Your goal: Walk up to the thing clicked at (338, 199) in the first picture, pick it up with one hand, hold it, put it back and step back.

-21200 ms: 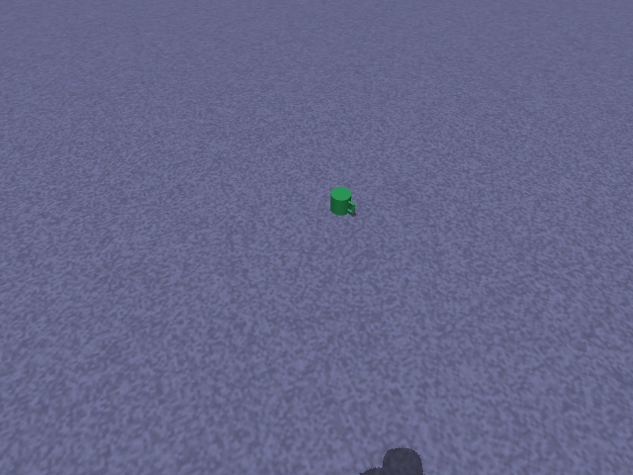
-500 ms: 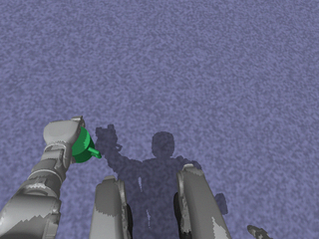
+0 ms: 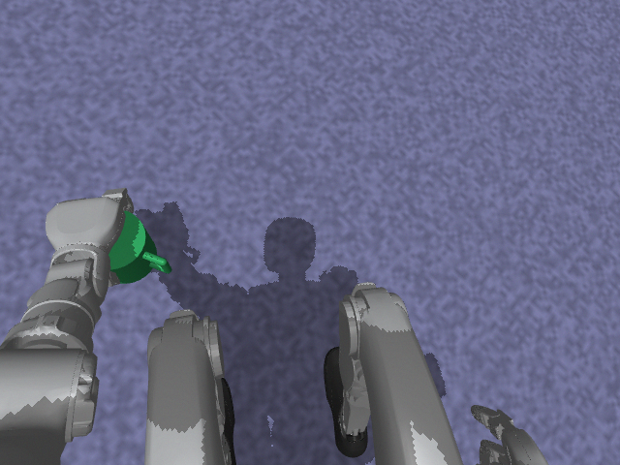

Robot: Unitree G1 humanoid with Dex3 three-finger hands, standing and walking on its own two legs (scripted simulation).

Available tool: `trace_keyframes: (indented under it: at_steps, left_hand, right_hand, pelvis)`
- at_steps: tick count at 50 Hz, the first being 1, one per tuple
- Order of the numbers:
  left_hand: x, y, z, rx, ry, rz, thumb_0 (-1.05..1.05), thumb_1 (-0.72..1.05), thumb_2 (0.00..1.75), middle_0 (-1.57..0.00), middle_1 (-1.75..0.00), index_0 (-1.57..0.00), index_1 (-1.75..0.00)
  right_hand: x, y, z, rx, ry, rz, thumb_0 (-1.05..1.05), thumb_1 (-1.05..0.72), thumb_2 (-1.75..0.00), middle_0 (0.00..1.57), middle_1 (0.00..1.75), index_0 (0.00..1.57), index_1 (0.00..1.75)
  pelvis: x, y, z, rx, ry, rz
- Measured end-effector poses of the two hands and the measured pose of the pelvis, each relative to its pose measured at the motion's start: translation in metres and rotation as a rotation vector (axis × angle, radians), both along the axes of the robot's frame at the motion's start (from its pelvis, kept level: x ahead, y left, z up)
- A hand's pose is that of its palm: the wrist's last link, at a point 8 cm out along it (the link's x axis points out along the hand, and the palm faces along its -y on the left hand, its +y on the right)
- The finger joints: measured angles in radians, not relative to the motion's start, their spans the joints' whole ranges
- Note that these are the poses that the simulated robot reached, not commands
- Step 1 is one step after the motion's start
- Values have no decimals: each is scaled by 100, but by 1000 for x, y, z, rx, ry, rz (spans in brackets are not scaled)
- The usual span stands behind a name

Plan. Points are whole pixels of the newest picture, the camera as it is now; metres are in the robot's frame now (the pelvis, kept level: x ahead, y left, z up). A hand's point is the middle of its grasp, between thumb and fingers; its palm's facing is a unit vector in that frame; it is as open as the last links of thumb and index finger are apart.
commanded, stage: crouch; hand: left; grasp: from above
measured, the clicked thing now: (130, 252) +0.42 +0.22 -0.23
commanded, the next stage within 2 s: lower in 0.44 s
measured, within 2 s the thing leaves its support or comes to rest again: rests again in 1.28 s
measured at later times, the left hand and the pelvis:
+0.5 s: hand (116, 252) +0.43 +0.24 -0.23, palm faces -0.46 -0.03 -0.89, open 11.7 cm; pelvis -0.01 +0.00 -0.05, yaw -1 degrees
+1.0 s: hand (130, 254) +0.43 +0.24 -0.30, palm faces -0.47 -0.05 -0.88, open 11.6 cm; pelvis -0.01 +0.00 -0.09, yaw -2 degrees
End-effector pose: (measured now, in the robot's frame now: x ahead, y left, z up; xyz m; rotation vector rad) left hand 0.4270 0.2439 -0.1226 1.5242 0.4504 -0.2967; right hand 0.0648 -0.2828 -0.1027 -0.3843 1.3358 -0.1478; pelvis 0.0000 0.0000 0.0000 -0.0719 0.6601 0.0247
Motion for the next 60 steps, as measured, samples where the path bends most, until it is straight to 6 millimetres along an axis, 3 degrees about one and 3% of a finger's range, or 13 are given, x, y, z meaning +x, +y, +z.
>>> trace_keyframes:
  at_steps: [19, 32, 48, 60]
  left_hand:
    - [1, -2, -46, -10, 7, -27, 1, -23, 74, -63, -78, -49, -75]
    - [7, 0, -64, -6, 15, -17, 1, -22, 72, -65, -75, -51, -72]
    - [13, -2, -111, -35, 12, -36, 0, -21, 71, -65, -75, -50, -71]
    - [23, -6, -134, -34, 14, -28, 0, -21, 72, -64, -76, -49, -72]
  right_hand:
    - [-37, 3, -40, 20, 65, -12, 0, -92, -90, 20, 29, 20, 30]
    - [-42, 2, -55, 19, 83, 0, 0, -92, -90, 20, 30, 20, 30]
    - [-48, 3, -75, 25, 134, 29, 0, -92, -90, 20, 30, 20, 30]
    - [-51, 6, -86, 60, 168, 65, 0, -91, -89, 20, 30, 20, 30]
  pelvis:
    - [-10, 0, -44, -4, -30, -6]
    - [-11, 0, -62, -9, -35, -10]
    - [-7, 1, -90, -26, -51, -17]
    - [-3, 1, -104, -39, -63, -27]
